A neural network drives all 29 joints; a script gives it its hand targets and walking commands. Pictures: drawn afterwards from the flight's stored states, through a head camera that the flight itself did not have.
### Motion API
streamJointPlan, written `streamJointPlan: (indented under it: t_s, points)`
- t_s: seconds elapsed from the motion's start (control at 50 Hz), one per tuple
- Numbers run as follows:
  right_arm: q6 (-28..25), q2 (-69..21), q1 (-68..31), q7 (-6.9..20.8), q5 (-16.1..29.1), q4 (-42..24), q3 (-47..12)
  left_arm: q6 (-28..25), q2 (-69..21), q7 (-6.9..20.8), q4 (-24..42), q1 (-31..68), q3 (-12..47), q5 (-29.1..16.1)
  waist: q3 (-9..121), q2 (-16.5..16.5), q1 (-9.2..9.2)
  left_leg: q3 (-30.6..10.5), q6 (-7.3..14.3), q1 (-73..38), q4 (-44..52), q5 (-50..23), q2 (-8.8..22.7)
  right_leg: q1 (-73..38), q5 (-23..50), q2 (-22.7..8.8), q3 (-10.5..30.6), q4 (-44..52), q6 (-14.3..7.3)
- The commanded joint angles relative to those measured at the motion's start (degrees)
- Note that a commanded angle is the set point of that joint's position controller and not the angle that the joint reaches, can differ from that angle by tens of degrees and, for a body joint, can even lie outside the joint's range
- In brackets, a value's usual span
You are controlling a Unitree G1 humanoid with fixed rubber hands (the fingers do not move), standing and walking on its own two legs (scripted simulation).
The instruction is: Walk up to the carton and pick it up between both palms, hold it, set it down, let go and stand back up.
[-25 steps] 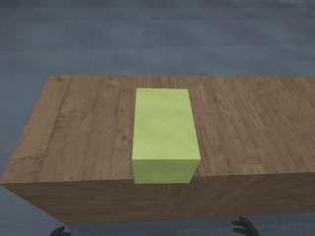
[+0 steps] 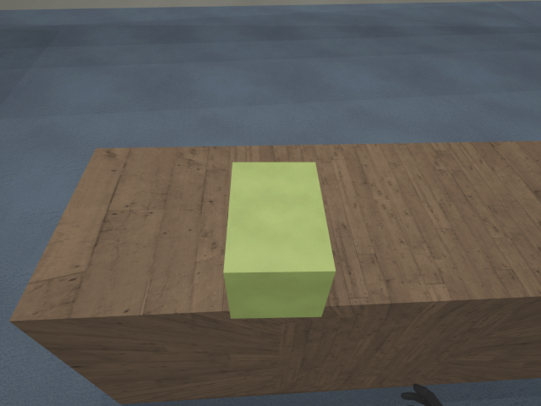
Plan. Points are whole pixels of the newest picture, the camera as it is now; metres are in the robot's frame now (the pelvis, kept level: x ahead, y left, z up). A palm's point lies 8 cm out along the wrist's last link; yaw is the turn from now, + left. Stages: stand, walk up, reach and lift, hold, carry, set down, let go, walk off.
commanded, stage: stand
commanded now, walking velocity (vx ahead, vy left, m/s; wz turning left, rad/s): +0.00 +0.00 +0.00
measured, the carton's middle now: (275, 236) +0.42 +0.01 -0.04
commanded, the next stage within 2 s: none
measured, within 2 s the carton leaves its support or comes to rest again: neither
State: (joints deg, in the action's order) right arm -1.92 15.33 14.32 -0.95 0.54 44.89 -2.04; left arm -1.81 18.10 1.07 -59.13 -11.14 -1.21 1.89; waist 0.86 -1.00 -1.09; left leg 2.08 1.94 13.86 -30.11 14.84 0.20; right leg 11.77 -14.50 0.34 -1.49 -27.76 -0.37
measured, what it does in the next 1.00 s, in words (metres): stands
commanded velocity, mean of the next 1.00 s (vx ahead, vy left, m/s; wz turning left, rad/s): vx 0.00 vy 0.00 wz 0.00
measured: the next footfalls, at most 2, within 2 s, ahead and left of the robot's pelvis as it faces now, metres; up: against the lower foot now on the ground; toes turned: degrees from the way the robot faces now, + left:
none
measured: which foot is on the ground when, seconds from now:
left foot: down 0.00-1.00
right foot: down 0.00-1.00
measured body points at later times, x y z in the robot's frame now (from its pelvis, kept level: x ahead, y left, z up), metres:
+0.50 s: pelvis -0.01 -0.01 +0.00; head -0.03 -0.02 +0.45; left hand +0.04 +0.29 -0.12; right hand +0.08 -0.26 -0.13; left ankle +0.02 +0.10 -0.74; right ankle +0.01 -0.12 -0.74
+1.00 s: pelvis -0.01 -0.01 +0.00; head -0.04 -0.03 +0.45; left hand +0.04 +0.29 -0.12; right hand +0.08 -0.27 -0.13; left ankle +0.02 +0.10 -0.74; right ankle +0.01 -0.12 -0.74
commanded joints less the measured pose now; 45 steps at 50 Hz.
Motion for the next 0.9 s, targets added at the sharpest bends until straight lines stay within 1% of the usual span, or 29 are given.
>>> streamJointPlan:
  t_s: [0.0,0.02,0.04,0.06,0.08,0.1,0.16,0.2,0.24,0.28,0.32,0.34,0.36,0.38,0.4,0.42,0.48,0.54,0.58,0.6,0.68,0.7,0.72,0.76,0.8,0.82,0.84,0.86,0.88]
  points:
    - [-0.98,14.51,-2.74,-0.11,-1.65,2.07,4.85,-2.17,14.55,-1.25,1.88,3.08,-2.7,-0.14,1.75,-4.69,0.96,-6.83,1.42,-5.61,8.46,-7.69,6.51,-0.47,6.35,-7.13,8.48,7.42,-1.81]
    - [-0.67,15.1,-4.38,-0.13,-2.31,1.23,4.97,-2.21,12.7,-1.26,2.38,4.72,-2.25,-0.79,-1.11,-6.16,0.94,-7.35,1.19,-3.21,8.98,-7.97,6.83,-0.23,6.85,-7.08,8.01,7.39,-1.69]
    - [-1.13,12.99,-3.07,-0.17,-1.48,2.07,4.31,-1.96,13.6,-1.24,1.42,3.44,-1.99,-0.96,3.49,-2.61,1.07,-7.83,1.47,-4.45,7.79,-6.86,6.9,-1.23,6.56,-7.08,9.05,7.77,-2.4]
    - [-1.1,15.39,-3.46,-0.29,-1.94,2.87,4.46,-1.78,13.63,-1.3,2.34,5.41,-2.39,-1.4,2.72,-4.2,0.85,-7.78,1.41,-3.08,9.04,-4.57,6.78,-1.96,6.36,-6.75,8.98,8.55,-2.07]
    - [-1.03,15.32,-4.46,-0.5,-1.89,3.33,4.73,-1.64,14.72,-1.05,1.79,5.5,-2.35,-0.79,-0.7,-2.45,1.44,-7.98,0.66,-1.66,10.24,-0.97,6.05,0.0,3.84,-6.07,7.69,7.61,-1.74]
    - [-1.02,14.31,-3.84,-0.31,-2.43,4.07,4.3,-1.68,14.51,-1.23,1.19,3.8,-2.78,-1.03,-0.29,-4.41,0.74,-8.5,2.07,-0.55,10.96,-2.48,7.48,-2.22,6.07,-7.12,9.32,7.05,-2.14]
    - [-1.15,15.41,-2.41,0.04,-1.25,4.17,4.54,-1.77,12.82,-0.95,0.98,3.42,-1.98,-1.67,-1.91,-5.15,0.85,-7.46,0.9,-1.03,9.83,-2.84,6.41,-0.02,3.44,-7.33,9.79,8.87,-2.42]
    - [-0.39,15.6,-3.99,-0.06,-1.56,5.03,4.67,-1.45,13.8,-1.01,0.38,3.81,-2.27,-1.18,-1.2,-0.89,0.19,-9.78,1.11,-1.04,10.74,2.06,7.02,0.49,-1.7,-6.37,8.2,9.61,-2.47]
    - [-1.07,14.96,-4.78,-0.25,-1.68,4.85,4.89,-1.49,11.73,-1.06,0.81,6.03,-1.34,-0.93,-3.11,0.53,2.21,-9.14,1.08,-0.73,11.02,0.99,7.05,2.72,-2.05,-6.82,9.24,10.28,-2.35]
    - [-1.1,14.71,-3.36,0.49,-1.79,5.08,4.57,-2.25,13.54,-0.47,-0.42,3.48,-1.42,-1.23,0.03,0.78,1.25,-8.54,0.86,-3.14,10.33,0.11,6.62,0.52,-0.49,-6.78,10.03,9.99,-1.67]
    - [-1.03,15.22,-2.93,0.41,-1.9,6.35,4.81,-1.67,14.97,-0.86,-1.22,3.74,-2.29,-1.11,-5.1,-2.69,1.18,-8.63,1.07,-0.29,11.86,-1.03,6.32,1.33,0.59,-7.52,9.88,10.44,-2.26]
    - [-1.01,16.76,-4.45,0.19,-1.61,6.52,5.05,-2.04,14.54,-0.93,-0.65,2.83,-1.84,-1.93,-1.19,-4.72,-0.48,-8.47,1.19,-2.23,11.58,-2.62,6.44,-0.61,3.22,-7.2,10.12,9.76,-1.84]
    - [-1.0,13.74,-4.72,0.1,-1.51,5.94,4.57,-1.9,15.19,-1.35,-1.08,4.44,-2.43,-0.37,-0.57,-0.06,0.93,-8.31,0.7,-1.19,11.28,-2.17,6.31,-1.46,2.49,-6.79,8.37,8.78,-1.82]
    - [-1.02,13.49,-2.47,0.02,-1.98,5.88,4.03,-1.56,14.49,-1.34,-0.37,4.87,-2.15,-0.68,-3.68,-3.06,1.0,-7.63,0.79,0.83,10.97,-1.0,6.38,-1.13,2.25,-7.78,10.09,10.27,-1.94]
    - [-1.12,14.86,-2.21,-0.42,-1.6,7.6,4.46,-1.59,14.23,-0.94,-0.6,2.48,-2.44,-1.16,-1.16,-2.1,0.5,-8.63,1.14,-1.59,11.11,-1.35,7.19,-1.5,1.99,-8.22,11.52,9.94,-3.05]
    - [-1.1,15.28,-4.36,-0.36,-1.13,6.26,4.31,-1.07,13.94,-1.12,-1.08,6.4,-1.99,-0.48,-2.51,1.18,1.99,-8.24,0.95,-2.58,11.11,-3.62,7.45,0.66,2.51,-7.33,8.81,9.85,-2.02]
    - [-1.44,16.14,-6.35,-0.29,-2.09,6.29,4.63,-2.07,11.1,-1.28,-1.47,3.76,-0.73,-1.76,-0.47,-1.43,-0.01,-9.2,1.0,-5.12,11.91,-6.39,7.57,-0.93,6.34,-7.12,8.58,9.06,-2.27]
    - [-1.35,15.28,-4.35,0.0,-1.42,6.72,5.02,-1.38,13.87,-1.55,-0.73,5.89,-1.87,-1.15,-1.58,-4.99,1.67,-7.69,0.35,-4.07,10.81,-9.48,6.93,-0.08,6.45,-6.66,10.06,9.55,-2.33]
    - [-1.35,15.05,-3.71,0.16,-1.27,7.29,4.41,-1.7,15.62,-1.59,-2.51,4.58,-2.51,-0.78,-1.12,3.23,1.86,-7.93,0.56,-4.0,9.71,-9.0,6.9,-2.23,9.45,-6.88,7.67,9.16,-1.89]
    - [-0.62,16.25,-1.84,-0.07,-1.27,7.88,4.7,-2.07,13.23,-1.53,-1.81,3.31,-1.5,-1.9,1.49,-0.06,1.25,-7.24,0.8,-5.17,10.44,-7.5,6.88,-3.73,10.44,-7.89,9.47,9.16,-2.21]
    - [-0.6,15.28,-5.56,0.41,-1.13,7.49,4.18,-1.74,14.49,-1.89,-1.36,4.26,-2.04,-1.26,-3.75,-2.12,0.72,-7.5,0.31,-1.49,11.15,-3.72,5.8,-0.31,3.66,-6.97,9.12,10.59,-1.76]
    - [-0.46,15.81,-4.03,0.1,-1.07,8.21,4.33,-1.93,15.0,-1.68,-1.33,4.21,-2.29,-1.41,-1.7,0.41,1.43,-8.08,0.37,-2.38,11.07,-2.94,5.91,-0.97,2.3,-6.78,9.54,10.67,-1.64]
    - [-0.63,14.27,-2.98,-0.11,-1.24,8.22,3.9,-1.44,13.32,-1.68,-2.32,3.92,-1.42,-1.33,-3.38,-0.5,2.07,-7.63,1.04,-2.54,10.39,-1.83,6.43,1.29,0.32,-8.43,12.05,11.59,-2.28]
    - [-0.59,16.9,-4.53,-0.06,-1.72,8.54,4.98,-1.14,14.11,-1.47,-2.52,4.77,-2.12,-1.01,-3.54,2.52,1.69,-6.93,0.77,-2.26,10.39,-1.77,6.3,0.6,-0.61,-7.82,10.44,11.34,-2.33]
    - [-0.81,16.96,-4.66,0.19,-1.25,8.58,4.55,-1.3,14.19,-0.94,-1.16,5.84,-1.8,-1.75,-4.34,-1.24,1.2,-8.01,0.7,-1.55,10.25,-0.7,6.16,2.82,-1.87,-7.6,11.29,12.61,-2.24]
    - [-0.69,14.57,-3.94,0.15,-1.76,9.6,3.65,-1.43,13.48,-0.98,-0.97,4.95,-1.34,-1.47,-4.75,1.05,0.81,-9.14,0.87,-0.79,11.68,-0.66,7.0,1.29,-0.55,-7.62,10.47,10.64,-2.35]
    - [-0.62,13.72,-4.26,0.33,-1.66,8.28,3.64,-1.83,14.33,-1.48,-1.34,3.94,-1.46,-0.86,-5.68,-0.74,0.81,-8.32,1.02,-1.48,11.39,-2.27,7.08,2.28,0.95,-8.49,11.29,12.11,-2.32]
    - [-0.53,14.87,-4.12,0.37,-1.72,8.27,3.74,-1.84,15.05,-1.5,-2.3,4.84,-1.7,-1.21,-1.07,-2.09,2.18,-7.12,0.6,-4.15,11.39,-2.19,6.67,-0.64,3.03,-7.93,10.96,11.17,-2.03]
    - [-1.01,15.01,-6.25,0.12,-1.13,8.01,4.2,-1.5,15.13,-1.54,-1.97,7.39,-1.96,-1.3,-1.06,1.88,1.94,-8.53,0.74,-2.72,10.78,-3.45,7.03,-0.64,3.37,-7.7,9.43,10.62,-2.31]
